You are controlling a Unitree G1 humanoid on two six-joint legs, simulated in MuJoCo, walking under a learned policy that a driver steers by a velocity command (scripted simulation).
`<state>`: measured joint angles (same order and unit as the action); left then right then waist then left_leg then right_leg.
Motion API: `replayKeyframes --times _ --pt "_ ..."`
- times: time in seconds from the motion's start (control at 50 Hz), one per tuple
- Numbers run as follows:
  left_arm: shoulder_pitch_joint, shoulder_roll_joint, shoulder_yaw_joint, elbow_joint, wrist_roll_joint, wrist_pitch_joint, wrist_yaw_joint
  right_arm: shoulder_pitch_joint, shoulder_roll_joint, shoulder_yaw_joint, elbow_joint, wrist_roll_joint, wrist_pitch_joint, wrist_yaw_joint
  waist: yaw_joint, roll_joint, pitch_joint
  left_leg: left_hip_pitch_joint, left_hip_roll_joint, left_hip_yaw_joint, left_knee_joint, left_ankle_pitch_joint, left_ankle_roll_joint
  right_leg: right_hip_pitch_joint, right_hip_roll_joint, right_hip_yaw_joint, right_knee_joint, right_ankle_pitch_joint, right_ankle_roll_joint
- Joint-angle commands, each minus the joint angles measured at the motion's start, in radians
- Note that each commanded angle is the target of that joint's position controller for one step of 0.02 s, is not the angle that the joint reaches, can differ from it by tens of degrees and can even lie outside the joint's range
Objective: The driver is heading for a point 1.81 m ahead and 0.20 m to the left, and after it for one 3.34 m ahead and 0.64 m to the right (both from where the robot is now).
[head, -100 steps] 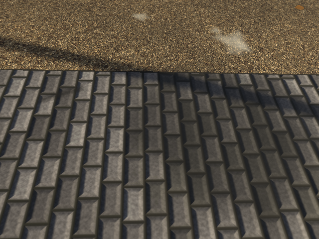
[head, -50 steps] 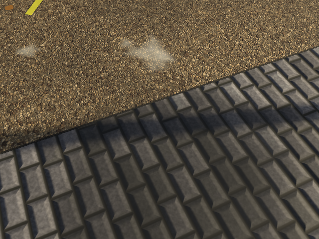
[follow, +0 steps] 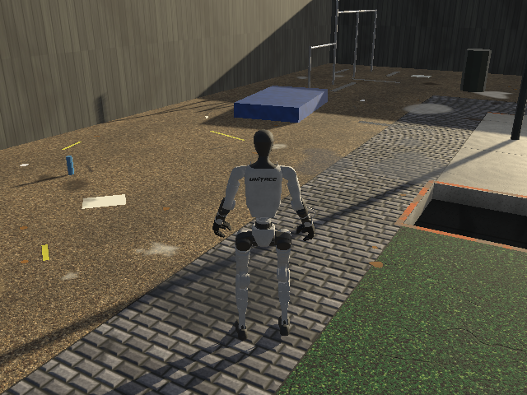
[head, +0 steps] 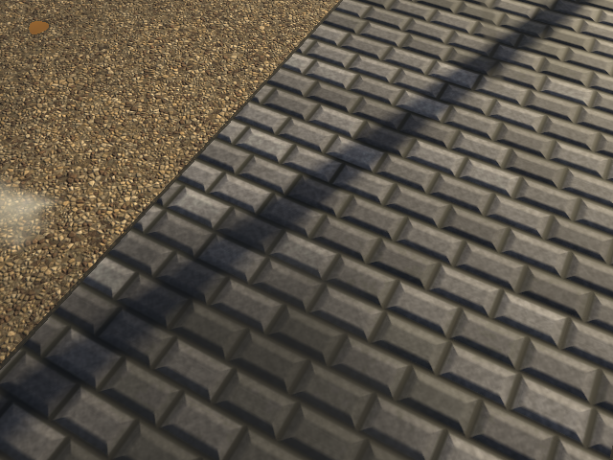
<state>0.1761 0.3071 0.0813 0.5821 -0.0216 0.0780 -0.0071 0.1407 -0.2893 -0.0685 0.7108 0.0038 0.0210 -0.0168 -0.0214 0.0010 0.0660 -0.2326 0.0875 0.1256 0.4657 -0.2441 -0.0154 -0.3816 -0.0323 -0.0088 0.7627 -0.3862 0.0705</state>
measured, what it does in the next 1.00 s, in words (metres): steps on the spot: right foot, then left foot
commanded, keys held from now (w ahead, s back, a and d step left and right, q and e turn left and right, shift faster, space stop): e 0.16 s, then no key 0.84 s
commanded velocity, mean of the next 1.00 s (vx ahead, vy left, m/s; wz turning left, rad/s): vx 0.00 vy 0.00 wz -0.23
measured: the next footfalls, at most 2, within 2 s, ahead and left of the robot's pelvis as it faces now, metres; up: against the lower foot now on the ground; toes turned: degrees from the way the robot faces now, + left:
right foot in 0.06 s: +0.04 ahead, -0.13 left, +0.00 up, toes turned -4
left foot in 0.48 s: +0.07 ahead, +0.10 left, +0.00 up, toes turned -12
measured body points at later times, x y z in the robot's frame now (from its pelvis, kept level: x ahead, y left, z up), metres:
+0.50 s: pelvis +0.00 -0.02 -0.01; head +0.02 -0.03 +0.44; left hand +0.23 +0.19 -0.10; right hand +0.10 -0.32 -0.11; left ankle +0.03 +0.11 -0.74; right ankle +0.00 -0.13 -0.74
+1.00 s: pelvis +0.02 +0.00 +0.00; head +0.03 +0.00 +0.45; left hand +0.18 +0.24 -0.12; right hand +0.10 -0.27 -0.11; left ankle +0.03 +0.11 -0.74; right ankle +0.00 -0.13 -0.74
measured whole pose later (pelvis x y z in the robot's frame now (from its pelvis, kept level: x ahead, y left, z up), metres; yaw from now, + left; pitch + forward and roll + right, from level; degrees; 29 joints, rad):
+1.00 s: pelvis +0.02 +0.00 +0.00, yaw -12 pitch -2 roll +0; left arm 0.21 0.24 0.04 0.81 0.01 0.03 0.03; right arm 0.19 -0.24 -0.01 0.76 -0.01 -0.02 0.00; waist 0.00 0.00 0.04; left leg -0.20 -0.01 0.01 0.52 -0.29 0.02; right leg -0.21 0.04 0.13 0.52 -0.28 0.01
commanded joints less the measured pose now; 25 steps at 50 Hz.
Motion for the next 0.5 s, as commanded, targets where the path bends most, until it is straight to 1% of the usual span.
replayKeyframes --times 0.02,0.04,0.06,0.08,0.1,0.12,0.14,0.16,0.18,0.22,0.26,0.3,0.36,0.4,0.42,0.44,0.46,0.48,0.5 --pt "0.023 0.094 0.034 -0.073 -0.001 -0.010 -0.009 -0.026 -0.207 -0.061 -0.049 0.028 -0.013 0.002 0.023 0.183 -0.139 0.132 0.220 -0.131 -0.030 0.391 0.176 0.085 0.036 -0.072 -0.245 0.131 -0.057" --pt "0.063 0.111 0.045 -0.057 0.001 -0.010 -0.004 0.007 -0.178 -0.055 -0.032 0.032 -0.017 0.004 0.038 0.141 -0.149 0.069 0.191 -0.086 0.046 0.318 0.121 0.200 0.053 -0.057 -0.349 0.233 -0.092" --pt "0.108 0.185 0.068 -0.054 -0.001 -0.013 0.008 0.047 -0.128 -0.042 -0.025 0.007 -0.021 0.008 0.037 -0.041 -0.172 -0.111 0.114 0.004 0.247 0.098 0.029 0.385 -0.058 0.123 -0.392 0.513 -0.148" --pt "0.099 0.308 0.087 -0.082 0.016 -0.023 0.018 0.003 -0.073 -0.017 -0.090 -0.044 -0.025 0.008 0.020 -0.342 -0.162 -0.426 -0.040 0.024 0.514 -0.410 -0.067 0.466 -0.326 0.504 -0.376 0.814 -0.345" --pt "0.128 0.249 0.072 -0.082 0.048 -0.049 0.007 -0.091 -0.127 -0.034 -0.102 -0.028 -0.027 -0.003 0.110 -0.218 -0.226 -0.442 -0.060 -0.147 0.691 -0.456 -0.070 0.400 -0.359 0.528 -0.400 0.755 -0.445" --pt "0.089 0.220 0.057 -0.068 0.047 -0.067 0.007 -0.099 -0.146 -0.041 -0.102 -0.005 -0.023 -0.006 0.079 -0.168 -0.184 -0.451 -0.042 -0.179 0.737 -0.379 -0.056 0.362 -0.303 0.435 -0.410 0.669 -0.403" --pt "0.032 0.196 0.052 -0.064 0.028 -0.074 0.013 -0.079 -0.146 -0.046 -0.086 -0.003 -0.020 -0.011 0.048 -0.131 -0.151 -0.453 -0.030 -0.188 0.713 -0.290 -0.049 0.330 -0.240 0.370 -0.411 0.576 -0.344" --pt "-0.011 0.171 0.041 -0.068 0.011 -0.072 0.019 -0.069 -0.155 -0.050 -0.077 -0.013 -0.017 -0.018 0.033 -0.121 -0.132 -0.454 -0.026 -0.194 0.681 -0.225 -0.051 0.311 -0.210 0.345 -0.411 0.547 -0.309" --pt "-0.041 0.156 0.031 -0.072 0.009 -0.068 0.026 -0.045 -0.155 -0.052 -0.066 -0.018 -0.015 -0.018 0.015 -0.131 -0.139 -0.407 -0.038 -0.184 0.690 -0.171 -0.061 0.274 -0.188 0.312 -0.411 0.589 -0.301" --pt "-0.050 0.138 0.019 -0.070 0.022 -0.065 0.034 -0.004 -0.134 -0.046 -0.048 -0.009 -0.015 -0.011 0.004 -0.132 -0.171 -0.344 -0.056 -0.167 0.670 -0.109 -0.076 0.257 -0.165 0.274 -0.411 0.611 -0.302" --pt "-0.039 0.130 0.015 -0.056 0.025 -0.065 0.037 -0.012 -0.110 -0.035 -0.048 -0.004 -0.013 -0.009 0.015 -0.129 -0.167 -0.318 -0.055 -0.163 0.557 -0.087 -0.082 0.264 -0.152 0.264 -0.410 0.571 -0.298" --pt "-0.034 0.134 0.014 -0.044 0.027 -0.063 0.038 -0.033 -0.092 -0.024 -0.055 -0.005 -0.012 -0.006 0.031 -0.140 -0.156 -0.273 -0.050 -0.164 0.446 -0.086 -0.080 0.255 -0.150 0.274 -0.409 0.500 -0.297" --pt "-0.035 0.142 0.012 -0.029 0.033 -0.059 0.029 -0.042 -0.097 -0.020 -0.063 -0.001 -0.014 0.001 0.051 -0.153 -0.126 -0.186 -0.052 -0.158 0.323 -0.122 -0.067 0.200 -0.157 0.309 -0.409 0.397 -0.309" --pt "-0.038 0.135 0.006 -0.016 0.032 -0.058 0.020 -0.038 -0.102 -0.021 -0.066 0.003 -0.018 0.005 0.054 -0.151 -0.112 -0.139 -0.057 -0.154 0.251 -0.136 -0.057 0.180 -0.160 0.340 -0.400 0.371 -0.310" --pt "-0.046 0.126 0.000 -0.010 0.029 -0.058 0.017 -0.029 -0.098 -0.019 -0.065 0.004 -0.021 0.007 0.047 -0.147 -0.108 -0.109 -0.060 -0.153 0.195 -0.123 -0.050 0.174 -0.156 0.352 -0.389 0.369 -0.304" --pt "-0.063 0.112 -0.007 -0.005 0.024 -0.059 0.016 -0.008 -0.086 -0.016 -0.058 0.002 -0.026 0.010 0.024 -0.135 -0.108 -0.055 -0.064 -0.145 0.098 -0.064 -0.040 0.160 -0.142 0.350 -0.371 0.369 -0.288" --pt "-0.067 0.090 -0.016 0.004 0.019 -0.060 0.015 0.020 -0.072 -0.011 -0.049 -0.006 -0.032 0.014 -0.002 -0.114 -0.111 0.031 -0.067 -0.139 -0.051 0.069 -0.026 0.135 -0.119 0.339 -0.357 0.356 -0.257" --pt "-0.030 0.063 -0.026 0.019 0.027 -0.068 0.015 0.031 -0.089 -0.009 -0.051 -0.023 -0.039 0.014 0.005 -0.072 -0.131 0.127 -0.019 -0.194 -0.096 0.215 -0.007 0.100 -0.083 0.325 -0.341 0.300 -0.203" --pt "0.015 0.052 -0.029 0.025 0.047 -0.077 0.014 0.037 -0.161 -0.020 -0.064 -0.034 -0.041 0.009 0.049 0.059 -0.153 0.178 0.095 -0.291 -0.071 0.425 0.041 0.066 -0.007 0.249 -0.259 0.185 -0.146"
